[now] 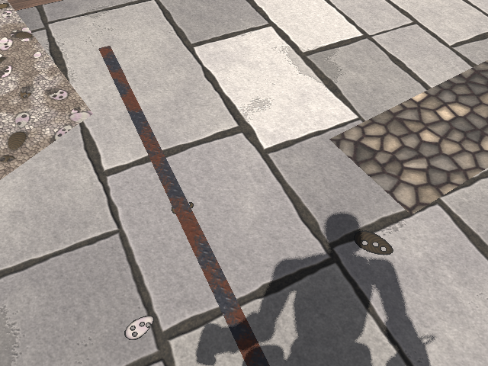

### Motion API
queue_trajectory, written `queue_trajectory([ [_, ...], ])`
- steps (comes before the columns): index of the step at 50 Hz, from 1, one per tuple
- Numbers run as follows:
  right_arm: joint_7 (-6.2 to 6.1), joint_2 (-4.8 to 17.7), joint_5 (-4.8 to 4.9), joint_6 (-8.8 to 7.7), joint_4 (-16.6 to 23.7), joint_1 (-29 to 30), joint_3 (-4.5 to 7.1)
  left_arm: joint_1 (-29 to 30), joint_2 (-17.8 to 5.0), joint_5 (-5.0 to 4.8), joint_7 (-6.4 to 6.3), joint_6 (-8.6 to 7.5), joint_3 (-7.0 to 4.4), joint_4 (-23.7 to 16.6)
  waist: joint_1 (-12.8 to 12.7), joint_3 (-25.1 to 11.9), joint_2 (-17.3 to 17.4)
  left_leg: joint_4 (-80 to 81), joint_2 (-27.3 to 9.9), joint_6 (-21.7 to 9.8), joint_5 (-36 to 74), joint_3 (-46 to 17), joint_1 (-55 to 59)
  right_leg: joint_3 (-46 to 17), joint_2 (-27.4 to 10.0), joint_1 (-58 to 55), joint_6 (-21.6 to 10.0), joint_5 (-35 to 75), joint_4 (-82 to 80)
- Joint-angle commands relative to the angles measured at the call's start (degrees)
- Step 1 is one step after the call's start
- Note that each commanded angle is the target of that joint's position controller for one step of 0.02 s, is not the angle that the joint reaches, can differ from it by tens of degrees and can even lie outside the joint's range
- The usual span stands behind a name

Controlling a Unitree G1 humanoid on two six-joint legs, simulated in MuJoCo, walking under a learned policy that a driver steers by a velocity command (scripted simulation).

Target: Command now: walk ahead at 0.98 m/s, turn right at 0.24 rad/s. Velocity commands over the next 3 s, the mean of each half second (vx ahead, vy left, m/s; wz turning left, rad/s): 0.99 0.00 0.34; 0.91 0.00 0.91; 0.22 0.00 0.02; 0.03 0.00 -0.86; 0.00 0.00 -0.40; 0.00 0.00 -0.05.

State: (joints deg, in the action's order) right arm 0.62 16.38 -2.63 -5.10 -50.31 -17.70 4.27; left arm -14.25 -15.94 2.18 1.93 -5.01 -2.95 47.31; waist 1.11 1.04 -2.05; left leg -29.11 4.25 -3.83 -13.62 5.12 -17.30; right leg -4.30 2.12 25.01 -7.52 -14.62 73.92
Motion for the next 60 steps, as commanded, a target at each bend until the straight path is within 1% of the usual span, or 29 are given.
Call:
queue_trajectory([
  [1, 0.39, 0.5, 1.01, -2.46, -0.1, -4.5, -0.84, 1.4, 0.6, 0.94, 1.08, 0.51, 1.43, -5.8, -2.2, 2.5, 4.3, 21.0, -16.7, -7.8, -9.9, -24.9, 6.6, -4.4, -5.9, 15.6, 0.8, 0.9, -2.7],
  [6, 0.95, 1.2, 2.83, -3.41, -1.0, -9.1, -1.26, 18.3, 0.1, 0.93, 2.21, -0.17, 3.27, -12.5, 0.1, 7.9, 1.3, 27.4, -10.2, -6.5, 13.7, -10.9, 2.1, 6.5, -7.0, 13.9, 3.0, 17.4, -26.5],
  [9, 0.4, 6.1, 3.3, -3.58, -1.6, -11.8, -0.51, 22.4, 0.6, -0.14, 2.56, -0.7, 4.03, -14.0, 0.9, 7.0, 3.1, 29.4, -12.6, -6.7, 29.2, -10.8, 4.2, 8.5, -4.3, 2.2, 3.0, 23.0, -36.7],
  [13, -0.38, 10.4, 2.3, -2.01, -2.8, -13.5, 0.0, 9.9, -5.9, 0.44, -0.31, -1.09, 1.41, -10.4, -5.3, -5.1, 8.2, 4.1, -13.6, -4.6, 59.5, -11.0, 17.8, 7.6, 1.5, -14.0, 1.4, 10.2, -42.4],
  [14, -0.55, 10.8, 2.37, -1.5, -2.5, -11.8, 0.15, -0.6, -7.8, 0.52, -1.24, -1.28, 0.36, -7.3, -10.7, -9.9, 8.1, -9.8, -11.9, -3.9, 52.0, -10.5, 11.8, 6.2, -0.7, -26.7, 1.2, 9.7, -43.9],
  [15, -0.36, 6.5, 2.03, -1.47, -0.9, -11.1, -0.63, -10.2, -12.3, 1.86, -2.49, -1.36, -1.17, -5.7, -13.4, -16.6, 4.2, -27.5, -8.7, -4.1, 32.5, -9.4, 0.1, -4.3, -12.1, -40.2, 0.7, -4.7, -42.5],
  [16, -0.34, -4.2, 4.63, -1.37, 1.1, -18.5, -2.62, -11.5, -15.0, 4.16, -2.46, -1.36, -2.01, -5.4, -6.9, -25.3, -9.7, -48.8, -3.6, -3.1, -14.1, -8.5, -19.2, -31.7, -30.4, -55.2, -3.7, -14.8, -46.3],
  [17, -0.79, 2.5, 5.16, -1.09, 2.4, -13.7, -1.36, -10.4, -12.1, 1.86, -1.79, -0.72, -2.22, -5.6, -8.7, -25.9, -8.0, -53.5, -4.3, -4.2, -9.2, -9.6, -23.9, -40.6, -29.4, -49.9, -4.6, -21.4, -55.3],
  [19, -0.05, 2.9, 3.59, -0.3, 3.9, -3.4, -0.92, -2.7, -4.8, 1.04, -1.37, -1.41, -0.88, -4.5, -6.0, -7.7, -1.1, -48.2, -8.8, -3.7, -0.3, -9.5, -25.8, -21.6, -23.4, -32.1, -1.9, -9.6, -58.4],
  [25, 2.71, -2.1, 0.83, 4.23, 8.6, 4.4, -1.47, -4.3, -0.3, -1.58, -1.15, -3.42, 0.1, 1.0, 0.1, 2.4, -2.4, -42.8, -12.7, -1.9, 4.9, -6.4, -27.1, 5.3, -17.1, -18.3, 3.1, 12.8, -65.0],
  [32, 4.94, 1.2, 1.21, 3.8, 13.7, 16.8, -2.49, -7.4, -6.8, -1.2, -2.56, -3.78, -0.55, 2.4, 0.9, 6.2, 0.1, -15.5, -5.0, -6.1, 19.8, 6.5, -14.8, 21.7, -12.9, -21.6, 7.1, 52.1, -64.4],
  [35, 3.96, 5.9, 1.53, 3.73, 10.2, 3.0, -0.93, -6.1, -12.7, -0.45, -4.27, -1.04, -2.02, 0.8, 9.4, -3.0, -4.3, -14.1, 0.6, -8.8, 11.3, 7.2, 0.8, 20.8, -16.3, -27.3, 7.2, 77.6, -42.8],
  [36, 3.1, 8.4, 1.49, 3.76, 6.9, -8.7, 0.5, -3.1, -13.8, -0.07, -4.3, 0.07, -2.47, -0.5, 14.7, -8.1, -4.4, -13.3, 1.3, -10.6, 7.3, 4.4, 12.7, 19.1, -17.3, -23.2, 6.1, 75.8, -27.8],
  [37, 1.72, 10.9, 1.82, 3.8, 3.9, -16.1, 2.23, -2.1, -13.3, 0.24, -3.63, 0.81, -2.66, -1.0, 16.8, -10.7, 0.0, -9.2, 1.1, -12.3, 2.7, -0.4, 24.4, 18.7, -13.3, -14.5, 5.8, 52.8, -7.1],
  [38, 0.61, 14.5, 2.76, 4.41, 3.8, -10.1, 3.31, -0.9, -4.3, 0.89, -2.44, 0.26, -0.5, -3.3, 9.8, -3.7, 14.9, -7.8, -6.5, -14.1, 7.9, -14.5, 26.8, 17.0, -2.0, 4.8, 7.0, -7.8, 14.9],
  [39, 0.74, 20.1, 0.96, 4.91, 6.8, -7.4, 4.12, -5.4, -3.8, -0.5, -2.28, -0.98, 0.26, -10.3, 3.5, -15.0, 17.0, 1.9, -16.3, -25.9, 5.0, -43.8, 42.3, 4.7, 0.9, 22.9, 8.9, -14.6, 25.6],
  [40, 0.05, 18.0, 0.92, 5.12, 8.4, -7.2, 4.36, -0.9, -6.1, -0.09, -2.25, -2.72, 0.73, -11.3, 5.9, -14.3, 7.8, 13.9, -19.8, -25.4, -10.0, -53.7, 40.3, -0.9, -2.0, 28.4, 8.4, -10.5, 22.0],
  [41, -0.51, 13.8, 1.14, 4.72, 7.6, -5.7, 3.53, 1.2, -7.6, -0.2, -2.21, -3.34, 0.67, -10.7, 3.7, -5.1, -0.2, 17.0, -18.6, -22.2, -11.9, -50.3, 30.1, -1.3, -4.8, 27.4, 8.2, -6.7, 15.0],
  [44, -1.02, 9.8, 2.24, 2.2, 7.6, -0.9, 1.78, 1.2, -6.2, 1.9, -2.35, -0.36, 1.15, -10.2, -3.9, 3.4, -5.7, 15.7, -12.2, -18.3, 18.3, -35.0, 6.7, -0.5, -8.6, 14.7, 11.0, -7.1, 2.5],
  [48, -0.46, 10.9, 2.76, 1.25, 7.5, -1.1, 2.06, 7.8, -2.5, 0.71, -2.0, 1.65, 2.37, -14.3, -3.4, 2.3, -2.7, 10.3, -2.7, -12.3, 50.2, -20.5, -3.5, 5.1, -6.0, 3.9, 12.0, 3.1, -18.1],
  [49, -1.5, 5.5, 6.47, 0.95, 9.5, -0.5, 1.14, 17.2, -1.1, -1.6, -2.87, -1.38, 1.84, -17.8, 0.1, 0.9, -4.0, 9.2, -0.5, -10.0, 39.8, -23.4, -5.7, 2.5, -1.6, 2.4, 12.2, 7.2, -26.5],
  [50, -2.14, 7.5, 6.81, 1.63, 8.7, -1.1, 1.5, 19.2, -0.1, -1.95, -3.04, -2.39, 2.16, -19.0, 0.6, -0.7, -2.5, 7.8, 1.2, -7.4, 35.4, -23.0, -4.4, 3.2, 1.5, -0.5, 11.7, 12.6, -36.1],
  [52, -3.21, 9.9, 5.61, 3.39, 7.5, -4.1, 2.4, 19.3, -1.8, -2.68, -2.97, -3.06, 0.82, -19.2, 2.2, -4.6, 3.8, 4.9, 1.8, -2.9, 28.3, -26.0, -1.7, 3.9, 6.1, -8.0, 11.5, 22.4, -46.2],
  [55, -3.88, 6.8, 4.64, 3.86, 7.6, -3.4, 1.9, 10.7, -5.3, -2.56, -3.26, -2.94, -1.41, -17.6, -2.1, -9.5, 9.9, -9.2, 2.2, 1.1, 28.9, -24.7, 4.7, 3.0, 4.6, -17.5, 9.7, 34.9, -51.7],
  [56, -3.78, 5.2, 4.0, 3.68, 8.7, -1.6, 1.33, 1.8, -6.2, -1.45, -3.19, -3.02, -1.85, -15.1, -6.5, -14.0, 10.9, -21.0, 3.0, 3.3, 27.6, -21.4, 5.2, 2.3, 0.8, -25.7, 7.8, 41.6, -52.4],
  [57, -3.55, -0.7, 1.9, 3.78, 10.5, -1.8, -0.65, -6.0, -7.4, -0.36, -2.85, -2.97, -1.31, -13.0, -7.8, -20.5, 1.0, -40.8, 6.4, 5.2, -14.8, -17.0, -4.2, -10.2, -13.1, -39.9, 2.8, 64.9, -44.1],
  [58, -2.3, -1.3, 3.55, 3.48, 9.9, -18.3, -1.49, -6.6, -7.7, 1.43, -1.74, -3.31, -0.76, -11.3, 0.2, -30.3, -14.3, -57.5, 9.0, 5.9, -30.8, -23.2, -14.5, -38.7, -30.0, -51.0, -12.8, 66.6, -42.7],
  [59, -1.31, 2.9, 4.09, 4.43, 5.3, -22.6, -1.25, -2.6, -6.6, 0.16, -1.08, -2.8, -1.35, -11.5, -0.5, -30.8, -9.0, -61.6, 3.1, 6.5, -23.4, -24.5, -16.8, -44.2, -29.1, -46.8, -15.7, 41.8, -47.0],
  [60, -0.94, 6.2, 3.72, 5.28, 7.0, -12.5, -0.6, 3.6, -3.6, -1.02, -1.03, -1.89, -0.64, -13.6, -1.4, -21.4, -3.5, -59.6, -0.4, 7.1, -18.9, -18.1, -19.0, -35.7, -22.1, -37.9, -12.5, 25.2, -50.3],
])
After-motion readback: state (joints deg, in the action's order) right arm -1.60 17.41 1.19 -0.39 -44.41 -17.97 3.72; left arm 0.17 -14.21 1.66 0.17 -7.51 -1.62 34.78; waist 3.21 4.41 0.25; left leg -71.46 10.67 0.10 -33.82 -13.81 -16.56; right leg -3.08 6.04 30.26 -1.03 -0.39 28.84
